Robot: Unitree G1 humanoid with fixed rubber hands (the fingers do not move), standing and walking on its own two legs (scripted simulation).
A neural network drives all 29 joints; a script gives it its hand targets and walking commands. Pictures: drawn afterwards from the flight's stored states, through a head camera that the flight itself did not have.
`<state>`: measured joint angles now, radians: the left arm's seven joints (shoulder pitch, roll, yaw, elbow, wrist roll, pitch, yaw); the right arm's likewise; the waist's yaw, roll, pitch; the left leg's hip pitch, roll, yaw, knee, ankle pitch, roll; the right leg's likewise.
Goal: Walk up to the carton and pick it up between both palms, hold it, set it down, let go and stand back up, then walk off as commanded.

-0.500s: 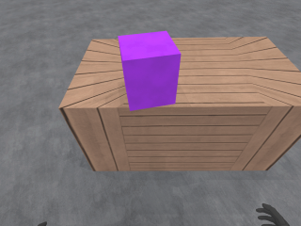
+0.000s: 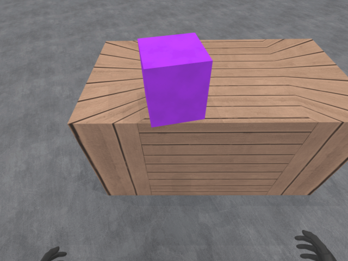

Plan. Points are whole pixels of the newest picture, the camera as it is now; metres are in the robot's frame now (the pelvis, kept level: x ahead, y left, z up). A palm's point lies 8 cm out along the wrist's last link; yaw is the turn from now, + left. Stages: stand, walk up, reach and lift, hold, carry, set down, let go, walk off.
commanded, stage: stand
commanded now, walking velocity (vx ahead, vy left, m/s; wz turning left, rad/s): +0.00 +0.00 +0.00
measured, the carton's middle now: (172, 80) +0.71 +0.04 +0.01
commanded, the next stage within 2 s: none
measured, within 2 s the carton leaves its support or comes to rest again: neither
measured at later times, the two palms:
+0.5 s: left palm out of the picture +0.08 +0.32 -0.08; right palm out of the picture +0.15 -0.31 -0.07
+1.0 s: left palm out of the picture +0.08 +0.31 -0.08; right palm out of the picture +0.13 -0.31 -0.08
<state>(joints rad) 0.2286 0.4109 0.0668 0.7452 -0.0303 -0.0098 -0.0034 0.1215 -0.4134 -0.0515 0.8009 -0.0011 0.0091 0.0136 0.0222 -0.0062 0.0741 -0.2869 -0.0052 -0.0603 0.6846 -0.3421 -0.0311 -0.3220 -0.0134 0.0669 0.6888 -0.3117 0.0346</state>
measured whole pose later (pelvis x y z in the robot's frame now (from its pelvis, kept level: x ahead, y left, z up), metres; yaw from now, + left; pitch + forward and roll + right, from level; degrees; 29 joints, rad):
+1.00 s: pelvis -0.01 +0.00 +0.01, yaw +0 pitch -3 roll +0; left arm 0.21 0.38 0.07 0.85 -0.03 -0.02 0.00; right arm 0.09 -0.41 -0.05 0.91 0.01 0.01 0.01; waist 0.02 0.01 0.06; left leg -0.28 0.00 -0.06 0.63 -0.30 -0.03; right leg -0.32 -0.02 0.07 0.63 -0.27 0.04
